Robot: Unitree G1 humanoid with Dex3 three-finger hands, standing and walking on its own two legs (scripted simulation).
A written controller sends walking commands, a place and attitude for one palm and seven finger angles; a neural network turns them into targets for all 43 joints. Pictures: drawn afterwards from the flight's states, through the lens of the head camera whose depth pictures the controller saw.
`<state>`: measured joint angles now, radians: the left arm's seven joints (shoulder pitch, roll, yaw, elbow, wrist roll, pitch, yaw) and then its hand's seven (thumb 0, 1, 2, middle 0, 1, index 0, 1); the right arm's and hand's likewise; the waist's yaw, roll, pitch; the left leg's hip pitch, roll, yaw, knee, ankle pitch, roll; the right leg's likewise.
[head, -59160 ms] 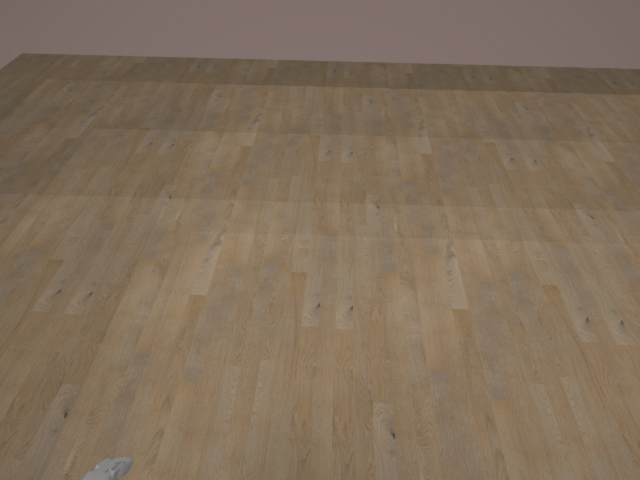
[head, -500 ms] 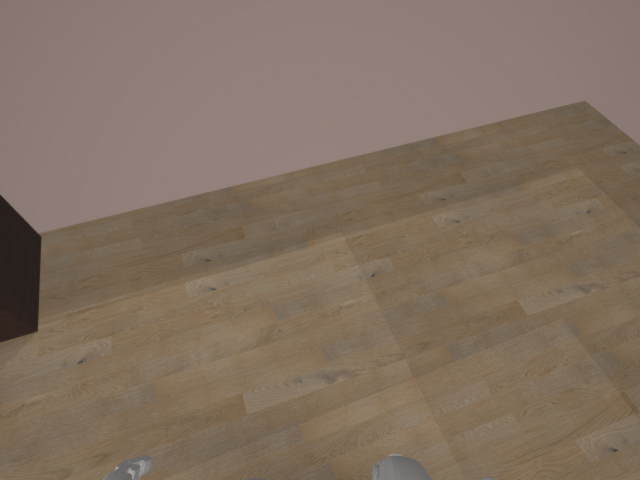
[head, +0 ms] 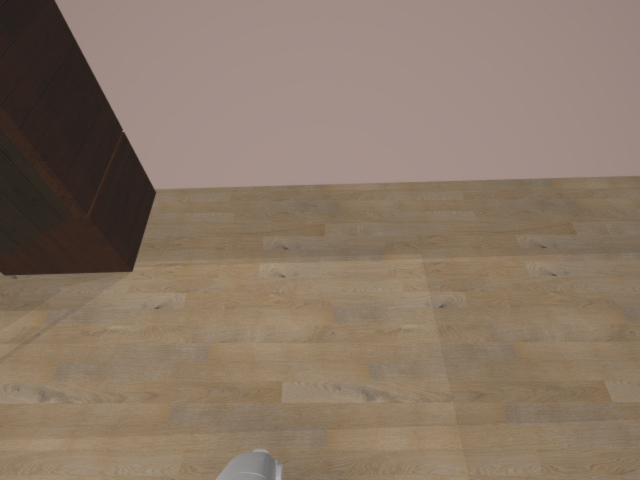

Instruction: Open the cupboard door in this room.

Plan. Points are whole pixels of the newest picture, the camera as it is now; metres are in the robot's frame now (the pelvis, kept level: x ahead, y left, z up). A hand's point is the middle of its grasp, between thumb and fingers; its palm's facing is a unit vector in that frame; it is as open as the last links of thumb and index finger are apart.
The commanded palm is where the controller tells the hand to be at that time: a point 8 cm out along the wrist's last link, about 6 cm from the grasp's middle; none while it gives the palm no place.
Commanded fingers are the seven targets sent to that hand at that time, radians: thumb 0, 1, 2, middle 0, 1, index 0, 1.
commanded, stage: turn to face it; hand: left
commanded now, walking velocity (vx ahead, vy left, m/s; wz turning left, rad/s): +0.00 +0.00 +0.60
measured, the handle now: out of the picture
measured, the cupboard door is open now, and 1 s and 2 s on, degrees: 44 44 44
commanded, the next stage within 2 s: take the last steps up to it in 1.38 s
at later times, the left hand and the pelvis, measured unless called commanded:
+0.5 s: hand out of the picture +0.09 +0.22 -0.15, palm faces +0.27 -0.92 -0.29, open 7.4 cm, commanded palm none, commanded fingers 0.00 0.90 0.90 -0.20 -0.30 -0.20 -0.30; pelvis +0.03 -0.02 -0.01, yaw +16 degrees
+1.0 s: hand out of the picture -0.06 +0.19 -0.19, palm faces +0.60 -0.76 -0.26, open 7.3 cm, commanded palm none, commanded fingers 0.00 0.90 0.90 -0.20 -0.30 -0.20 -0.30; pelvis +0.04 +0.00 -0.02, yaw +36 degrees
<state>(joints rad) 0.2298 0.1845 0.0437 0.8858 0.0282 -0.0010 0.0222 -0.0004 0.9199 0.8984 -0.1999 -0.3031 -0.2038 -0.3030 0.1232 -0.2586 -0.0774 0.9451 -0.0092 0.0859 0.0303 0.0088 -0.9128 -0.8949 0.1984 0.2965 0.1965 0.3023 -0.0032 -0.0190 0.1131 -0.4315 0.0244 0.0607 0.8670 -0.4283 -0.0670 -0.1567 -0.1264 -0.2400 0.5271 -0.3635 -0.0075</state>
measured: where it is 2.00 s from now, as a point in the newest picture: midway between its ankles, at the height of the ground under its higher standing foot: outside the picture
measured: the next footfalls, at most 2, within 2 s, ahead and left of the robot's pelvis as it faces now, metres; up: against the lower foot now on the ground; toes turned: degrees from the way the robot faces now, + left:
left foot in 0.10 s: +0.06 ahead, +0.13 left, +0.00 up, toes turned +8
right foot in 0.50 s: +0.09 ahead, -0.12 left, +0.00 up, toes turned +14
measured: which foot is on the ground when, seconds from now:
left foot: up 0.00-0.08, down 0.10-0.50, up 0.52-0.90, down 0.92-1.00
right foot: down 0.00-0.10, up 0.12-0.48, down 0.50-0.92, up 0.94-1.00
